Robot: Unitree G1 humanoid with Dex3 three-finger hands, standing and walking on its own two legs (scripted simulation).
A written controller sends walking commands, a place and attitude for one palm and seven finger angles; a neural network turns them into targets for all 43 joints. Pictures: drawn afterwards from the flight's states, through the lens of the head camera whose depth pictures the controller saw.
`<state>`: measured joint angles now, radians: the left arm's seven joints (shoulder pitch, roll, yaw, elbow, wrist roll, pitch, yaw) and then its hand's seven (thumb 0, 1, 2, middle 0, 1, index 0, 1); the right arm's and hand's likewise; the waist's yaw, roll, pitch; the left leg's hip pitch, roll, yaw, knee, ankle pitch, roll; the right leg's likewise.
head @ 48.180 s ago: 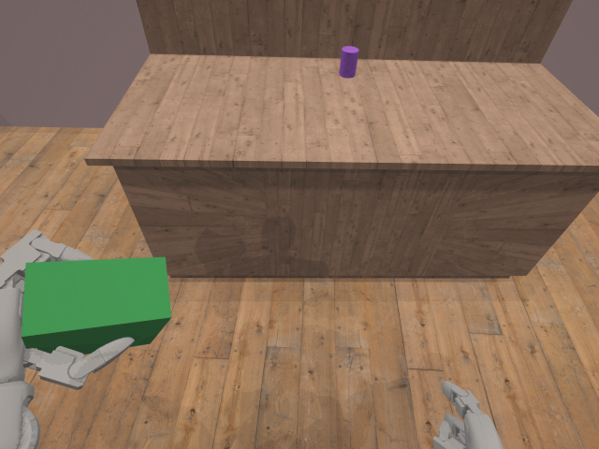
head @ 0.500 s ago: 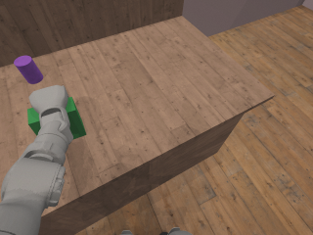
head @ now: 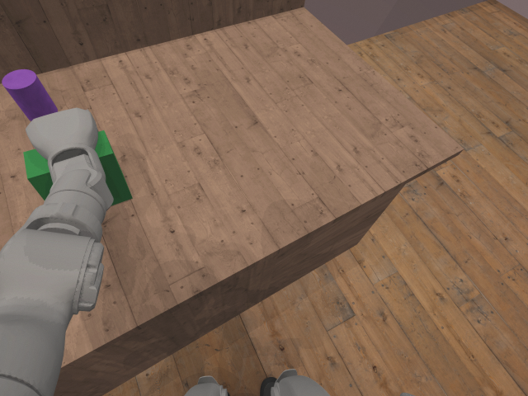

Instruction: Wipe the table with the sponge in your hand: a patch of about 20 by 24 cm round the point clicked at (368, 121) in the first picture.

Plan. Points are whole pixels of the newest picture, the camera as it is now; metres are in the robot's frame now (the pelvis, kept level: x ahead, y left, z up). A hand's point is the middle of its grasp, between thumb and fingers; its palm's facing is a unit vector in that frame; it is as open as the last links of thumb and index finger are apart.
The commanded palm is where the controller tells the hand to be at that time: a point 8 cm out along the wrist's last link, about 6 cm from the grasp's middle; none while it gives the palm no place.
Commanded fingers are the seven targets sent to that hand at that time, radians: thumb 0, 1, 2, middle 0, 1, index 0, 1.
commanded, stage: wipe forward along the middle lane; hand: left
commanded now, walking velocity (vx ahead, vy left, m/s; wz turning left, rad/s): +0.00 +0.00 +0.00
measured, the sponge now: (86, 184) +0.48 +0.27 -0.02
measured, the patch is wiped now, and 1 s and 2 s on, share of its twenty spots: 1.00 1.00 1.00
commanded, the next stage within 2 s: slide back across to the first lane in 0.02 s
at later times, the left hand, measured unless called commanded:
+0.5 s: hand (62, 148) +0.51 +0.30 +0.03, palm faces -0.09 -0.05 -0.99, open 10.3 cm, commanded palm +0.48 +0.30 +0.07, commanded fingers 0.00 0.10 1.30 -1.20 -1.60 -1.20 -1.60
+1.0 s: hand (26, 164) +0.48 +0.34 +0.03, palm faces -0.09 -0.01 -1.00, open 10.3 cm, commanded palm +0.45 +0.32 +0.07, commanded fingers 0.00 0.10 1.30 -1.20 -1.60 -1.20 -1.60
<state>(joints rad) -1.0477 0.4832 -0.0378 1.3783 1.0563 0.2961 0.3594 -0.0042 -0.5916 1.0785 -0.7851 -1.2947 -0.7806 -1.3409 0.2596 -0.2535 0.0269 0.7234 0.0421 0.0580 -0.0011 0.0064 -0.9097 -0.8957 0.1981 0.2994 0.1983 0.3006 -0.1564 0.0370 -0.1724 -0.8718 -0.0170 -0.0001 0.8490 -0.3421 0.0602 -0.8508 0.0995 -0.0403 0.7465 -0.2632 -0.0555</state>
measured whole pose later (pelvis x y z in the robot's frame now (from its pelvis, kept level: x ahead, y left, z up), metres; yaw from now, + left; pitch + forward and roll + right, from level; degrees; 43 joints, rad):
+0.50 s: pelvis +0.03 +0.02 +0.01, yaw -2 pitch +21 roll -4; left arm -0.93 0.53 0.04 1.27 1.08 0.23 0.33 0.00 -0.56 1.08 -0.74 -1.34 -0.74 -1.38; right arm 0.36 -0.25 0.02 0.73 0.03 0.10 0.03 0.01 -0.91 -0.90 0.20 0.30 0.20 0.30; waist -0.15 0.04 -0.18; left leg -0.79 -0.02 0.03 0.80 -0.37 0.09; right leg -0.77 0.10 0.00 0.68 -0.28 -0.03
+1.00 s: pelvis +0.05 +0.03 +0.02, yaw +0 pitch +18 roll -4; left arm -0.75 0.51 -0.02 1.08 1.06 0.18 0.31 -0.01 -0.52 1.06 -0.70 -1.36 -0.69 -1.42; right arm 0.26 -0.25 -0.03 0.70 0.04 0.15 0.03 0.00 -0.91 -0.90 0.20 0.30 0.20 0.30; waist -0.07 0.03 -0.16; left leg -0.67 -0.04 0.00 0.73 -0.38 0.09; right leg -0.63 0.08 -0.02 0.61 -0.29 -0.02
